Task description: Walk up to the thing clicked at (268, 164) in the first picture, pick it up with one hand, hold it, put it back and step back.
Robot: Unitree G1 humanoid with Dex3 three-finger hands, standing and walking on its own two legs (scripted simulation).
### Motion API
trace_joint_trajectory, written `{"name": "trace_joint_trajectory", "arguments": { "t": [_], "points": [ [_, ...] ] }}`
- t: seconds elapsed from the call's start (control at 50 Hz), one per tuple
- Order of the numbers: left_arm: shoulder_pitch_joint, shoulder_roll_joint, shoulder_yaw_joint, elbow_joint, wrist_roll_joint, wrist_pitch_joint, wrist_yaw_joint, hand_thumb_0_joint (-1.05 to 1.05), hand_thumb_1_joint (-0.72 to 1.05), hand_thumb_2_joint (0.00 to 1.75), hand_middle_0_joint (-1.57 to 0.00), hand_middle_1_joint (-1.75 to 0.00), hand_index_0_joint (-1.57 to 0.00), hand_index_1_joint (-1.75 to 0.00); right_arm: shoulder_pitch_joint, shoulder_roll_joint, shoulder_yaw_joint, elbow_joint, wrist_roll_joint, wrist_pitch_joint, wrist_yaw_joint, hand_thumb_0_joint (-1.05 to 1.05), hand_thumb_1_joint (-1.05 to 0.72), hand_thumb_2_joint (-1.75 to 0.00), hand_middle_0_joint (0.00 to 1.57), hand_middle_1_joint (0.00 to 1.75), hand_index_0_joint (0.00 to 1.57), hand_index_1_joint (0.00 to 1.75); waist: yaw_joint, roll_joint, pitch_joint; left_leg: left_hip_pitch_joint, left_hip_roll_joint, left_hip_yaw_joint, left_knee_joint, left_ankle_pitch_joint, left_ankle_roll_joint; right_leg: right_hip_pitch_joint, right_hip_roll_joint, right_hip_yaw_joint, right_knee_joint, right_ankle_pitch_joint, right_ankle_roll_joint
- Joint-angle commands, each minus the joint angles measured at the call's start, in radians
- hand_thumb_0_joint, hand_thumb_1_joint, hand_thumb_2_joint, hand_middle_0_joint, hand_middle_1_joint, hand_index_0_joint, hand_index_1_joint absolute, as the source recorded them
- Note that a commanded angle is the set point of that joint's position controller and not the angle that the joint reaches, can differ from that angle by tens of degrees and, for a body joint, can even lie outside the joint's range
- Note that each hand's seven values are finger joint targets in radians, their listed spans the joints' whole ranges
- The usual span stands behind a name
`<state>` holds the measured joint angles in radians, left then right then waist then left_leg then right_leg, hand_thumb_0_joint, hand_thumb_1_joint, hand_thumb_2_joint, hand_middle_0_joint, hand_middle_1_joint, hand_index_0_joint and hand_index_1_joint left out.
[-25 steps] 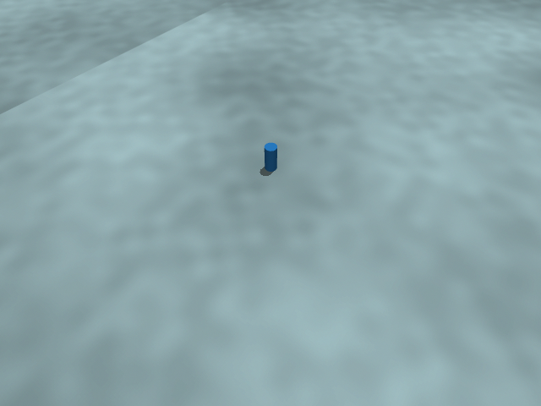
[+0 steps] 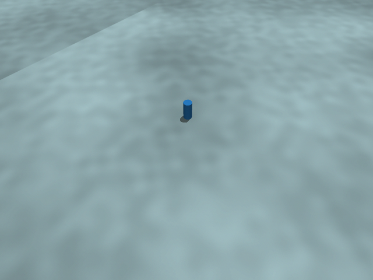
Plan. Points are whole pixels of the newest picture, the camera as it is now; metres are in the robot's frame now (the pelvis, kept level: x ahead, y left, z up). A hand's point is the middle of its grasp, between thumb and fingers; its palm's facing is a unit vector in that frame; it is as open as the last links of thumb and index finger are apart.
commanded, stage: stand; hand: left
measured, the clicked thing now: (187, 109) +1.37 +0.00 -0.71
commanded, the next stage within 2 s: walk up in 0.62 s
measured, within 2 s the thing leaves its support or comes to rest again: neither
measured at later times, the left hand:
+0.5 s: hand out of the picture +0.08 +0.25 -0.16, palm faces -0.03 -0.94 -0.34, open 7.4 cm
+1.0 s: hand (96, 277) +0.16 +0.23 -0.14, palm faces -0.07 -0.90 -0.44, open 7.4 cm
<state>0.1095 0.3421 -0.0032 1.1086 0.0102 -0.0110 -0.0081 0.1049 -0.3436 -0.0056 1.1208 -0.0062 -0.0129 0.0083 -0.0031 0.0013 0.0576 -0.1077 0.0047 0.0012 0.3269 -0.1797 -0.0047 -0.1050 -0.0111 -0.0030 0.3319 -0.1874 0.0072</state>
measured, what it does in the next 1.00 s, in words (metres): walks ahead: right foot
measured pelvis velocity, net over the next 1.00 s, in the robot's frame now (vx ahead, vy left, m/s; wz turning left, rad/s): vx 0.08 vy -0.07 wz -0.08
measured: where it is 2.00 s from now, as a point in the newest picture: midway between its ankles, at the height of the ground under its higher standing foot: (205, 218)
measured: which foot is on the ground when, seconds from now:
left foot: down 0.00-0.92, up 0.94-1.00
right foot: down 0.00-0.68, up 0.70-0.90, down 0.92-1.00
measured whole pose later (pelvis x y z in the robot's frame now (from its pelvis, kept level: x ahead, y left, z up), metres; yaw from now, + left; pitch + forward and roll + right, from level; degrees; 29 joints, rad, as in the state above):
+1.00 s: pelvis +0.08 -0.07 -0.03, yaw -5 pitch -4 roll -1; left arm 0.27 0.44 0.09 0.95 0.04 -0.06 -0.07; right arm 0.26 -0.46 -0.10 1.01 -0.04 0.00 0.05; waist 0.01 0.07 0.05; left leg -0.28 0.06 -0.04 0.98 -0.48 0.03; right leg -0.30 -0.02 -0.06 0.63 -0.27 -0.01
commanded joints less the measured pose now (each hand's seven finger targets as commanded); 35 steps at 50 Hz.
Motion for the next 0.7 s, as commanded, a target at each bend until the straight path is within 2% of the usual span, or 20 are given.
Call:
{"name": "trace_joint_trajectory", "arguments": {
  "t": [0.0, 0.08, 0.32, 0.42, 0.48, 0.58, 0.6, 0.62, 0.64, 0.66, 0.68],
  "points": [
    [-0.039, 0.217, 0.040, -0.062, -0.001, -0.023, 0.017, 0.00, 0.90, 0.90, -0.20, -0.30, -0.20, -0.30, -0.042, -0.208, -0.034, -0.062, -0.002, -0.022, -0.018, 0.00, -0.90, -0.90, 0.20, 0.30, 0.20, 0.30, 0.004, -0.001, -0.100, 0.024, 0.125, -0.088, -0.039, 0.150, 0.033, 0.013, -0.121, 0.098, -0.044, 0.151, -0.037],
    [-0.033, 0.216, 0.039, -0.057, -0.004, -0.021, 0.017, 0.00, 0.90, 0.90, -0.20, -0.30, -0.20, -0.30, -0.033, -0.210, -0.033, -0.055, -0.001, -0.022, -0.018, 0.00, -0.90, -0.90, 0.20, 0.30, 0.20, 0.30, 0.005, -0.008, -0.075, 0.015, 0.124, -0.094, -0.050, 0.142, 0.028, 0.005, -0.117, 0.095, -0.051, 0.126, -0.034],
    [-0.036, 0.218, 0.037, -0.060, 0.001, -0.024, 0.019, 0.00, 0.90, 0.90, -0.20, -0.30, -0.20, -0.30, -0.034, -0.208, -0.034, -0.059, -0.001, -0.018, -0.016, 0.00, -0.90, -0.90, 0.20, 0.30, 0.20, 0.30, -0.001, -0.020, -0.078, 0.024, 0.124, -0.092, -0.044, 0.141, 0.026, -0.004, -0.118, 0.094, -0.064, 0.132, -0.033],
    [-0.032, 0.220, 0.038, -0.059, -0.002, -0.024, 0.019, 0.00, 0.90, 0.90, -0.20, -0.30, -0.20, -0.30, -0.027, -0.211, -0.033, -0.056, -0.004, -0.017, -0.015, 0.00, -0.90, -0.90, 0.20, 0.30, 0.20, 0.30, -0.001, -0.007, -0.064, 0.002, 0.120, -0.092, -0.050, 0.094, 0.027, -0.005, -0.120, 0.101, -0.074, 0.092, -0.034],
    [-0.026, 0.218, 0.036, -0.061, 0.001, -0.025, 0.017, 0.00, 0.90, 0.90, -0.20, -0.30, -0.20, -0.30, -0.036, -0.215, -0.034, -0.060, -0.003, -0.020, -0.015, 0.00, -0.90, -0.90, 0.20, 0.30, 0.20, 0.30, 0.004, 0.005, -0.095, 0.020, 0.125, -0.093, -0.045, 0.140, 0.030, 0.015, -0.122, 0.096, -0.060, 0.142, -0.034],
    [-0.030, 0.219, 0.037, -0.058, -0.002, -0.022, 0.018, 0.00, 0.90, 0.90, -0.20, -0.30, -0.20, -0.30, -0.026, -0.218, -0.034, -0.056, -0.001, -0.020, -0.017, 0.00, -0.90, -0.90, 0.20, 0.30, 0.20, 0.30, 0.002, -0.006, -0.083, 0.022, 0.126, -0.096, -0.049, 0.148, 0.028, 0.010, -0.120, 0.094, -0.057, 0.130, -0.033],
    [0.034, 0.312, 0.106, -0.125, 0.022, -0.031, -0.016, 0.00, 0.90, 0.90, -0.20, -0.30, -0.20, -0.30, 0.047, -0.323, -0.101, -0.118, -0.027, -0.042, 0.004, 0.00, -0.90, -0.90, 0.20, 0.30, 0.20, 0.30, -0.007, -0.019, -0.185, 0.070, 0.101, -0.102, 0.039, -0.402, 0.097, -0.043, -0.059, 0.112, 0.028, -0.366, -0.068],
    [0.000, 0.306, 0.106, -0.130, 0.030, -0.028, -0.029, 0.00, 0.90, 0.90, -0.20, -0.30, -0.20, -0.30, 0.076, -0.336, -0.115, -0.099, -0.037, -0.047, 0.012, 0.00, -0.90, -0.90, 0.20, 0.30, 0.20, 0.30, -0.030, 0.028, -0.098, 0.071, 0.129, -0.156, 0.005, -0.571, 0.120, -0.226, -0.058, 0.116, 0.096, -0.491, -0.073],
    [-0.074, 0.271, 0.106, -0.161, 0.032, -0.026, -0.039, 0.00, 0.90, 0.90, -0.20, -0.30, -0.20, -0.30, 0.117, -0.343, -0.129, -0.102, -0.036, -0.048, 0.016, 0.00, -0.90, -0.90, 0.20, 0.30, 0.20, 0.30, -0.069, 0.084, -0.012, 0.097, 0.201, -0.259, -0.072, -0.639, 0.161, -0.400, -0.025, 0.067, 0.217, -0.446, -0.060],
    [-0.119, 0.242, 0.103, -0.192, 0.031, -0.024, -0.046, 0.00, 0.90, 0.90, -0.20, -0.30, -0.20, -0.30, 0.140, -0.367, -0.147, -0.113, -0.037, -0.051, 0.017, 0.00, -0.90, -0.90, 0.20, 0.30, 0.20, 0.30, -0.095, 0.169, 0.077, 0.103, 0.344, -0.407, -0.187, -0.649, 0.230, -0.543, -0.002, 0.007, 0.427, -0.292, -0.038],
    [-0.130, 0.248, 0.105, -0.215, 0.032, -0.030, -0.045, 0.00, 0.90, 0.90, -0.20, -0.30, -0.20, -0.30, 0.145, -0.381, -0.154, -0.131, -0.039, -0.064, 0.016, 0.00, -0.90, -0.90, 0.20, 0.30, 0.20, 0.30, -0.094, 0.136, 0.115, 0.102, 0.430, -0.486, -0.219, -0.566, 0.276, -0.625, -0.055, 0.093, 0.515, -0.290, -0.036]
  ]
}}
